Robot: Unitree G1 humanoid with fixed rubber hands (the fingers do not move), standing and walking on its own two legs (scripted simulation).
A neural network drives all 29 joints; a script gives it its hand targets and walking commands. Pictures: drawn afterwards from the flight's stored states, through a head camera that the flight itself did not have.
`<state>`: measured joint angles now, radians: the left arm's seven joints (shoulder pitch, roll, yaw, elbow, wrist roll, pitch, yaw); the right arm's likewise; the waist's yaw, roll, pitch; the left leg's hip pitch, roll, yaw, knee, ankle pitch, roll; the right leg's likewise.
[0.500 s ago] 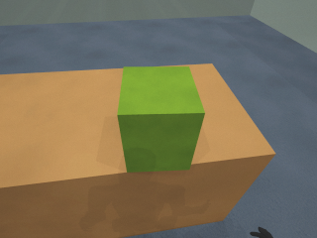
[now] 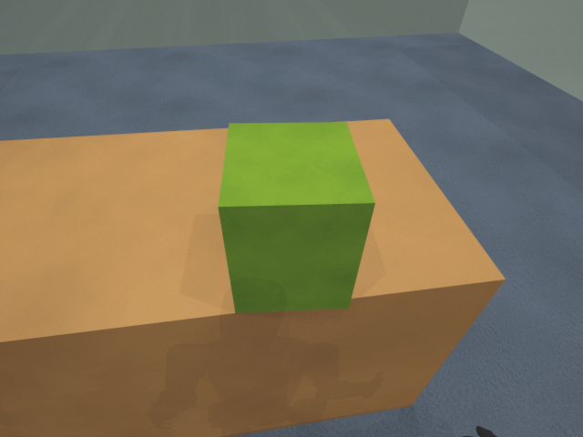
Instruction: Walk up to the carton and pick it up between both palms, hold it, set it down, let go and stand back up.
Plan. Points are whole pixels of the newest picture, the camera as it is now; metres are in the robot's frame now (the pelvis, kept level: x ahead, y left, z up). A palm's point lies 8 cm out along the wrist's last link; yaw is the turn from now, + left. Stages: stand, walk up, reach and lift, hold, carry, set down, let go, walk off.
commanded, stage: stand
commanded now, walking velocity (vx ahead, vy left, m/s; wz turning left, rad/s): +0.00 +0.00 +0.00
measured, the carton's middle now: (290, 218) +0.45 +0.03 +0.06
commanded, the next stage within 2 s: none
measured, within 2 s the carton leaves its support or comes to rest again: neither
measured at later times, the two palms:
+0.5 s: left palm out of the picture +0.04 +0.29 -0.12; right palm out of the picture +0.10 -0.28 -0.10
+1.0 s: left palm out of the picture +0.03 +0.29 -0.12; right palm out of the picture +0.10 -0.28 -0.10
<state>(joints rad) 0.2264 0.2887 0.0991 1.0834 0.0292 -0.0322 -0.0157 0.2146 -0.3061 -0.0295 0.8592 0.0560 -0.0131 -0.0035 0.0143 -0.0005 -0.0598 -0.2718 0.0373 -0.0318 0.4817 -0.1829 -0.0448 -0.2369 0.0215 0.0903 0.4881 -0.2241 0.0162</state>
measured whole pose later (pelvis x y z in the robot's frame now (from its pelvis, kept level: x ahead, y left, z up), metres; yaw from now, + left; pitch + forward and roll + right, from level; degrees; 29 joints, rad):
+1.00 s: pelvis +0.00 +0.00 +0.00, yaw +0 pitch -2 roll +0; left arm 0.23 0.29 0.10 1.12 0.03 -0.03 -0.02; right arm 0.21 -0.31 -0.03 0.88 0.06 -0.01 0.00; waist 0.01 0.01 -0.06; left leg -0.27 0.04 -0.03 0.48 -0.18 -0.04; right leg -0.24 0.02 0.09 0.49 -0.22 0.02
